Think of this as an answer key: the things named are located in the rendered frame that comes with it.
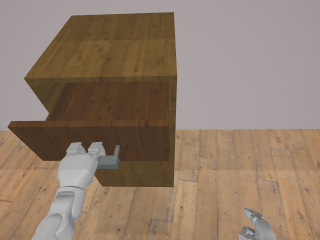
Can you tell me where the right robot hand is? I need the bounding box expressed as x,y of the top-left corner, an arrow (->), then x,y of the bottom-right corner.
238,208 -> 277,240

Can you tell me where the cabinet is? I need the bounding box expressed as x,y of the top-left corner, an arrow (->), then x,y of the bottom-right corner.
24,12 -> 177,187

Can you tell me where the drawer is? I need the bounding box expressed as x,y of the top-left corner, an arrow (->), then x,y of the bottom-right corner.
8,81 -> 170,161

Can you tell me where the robot left forearm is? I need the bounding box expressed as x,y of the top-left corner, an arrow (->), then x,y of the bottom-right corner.
31,186 -> 86,240

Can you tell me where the handle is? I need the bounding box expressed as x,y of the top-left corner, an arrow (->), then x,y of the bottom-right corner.
96,145 -> 120,169

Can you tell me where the left robot hand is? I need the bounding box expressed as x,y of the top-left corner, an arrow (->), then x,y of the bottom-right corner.
57,141 -> 106,190

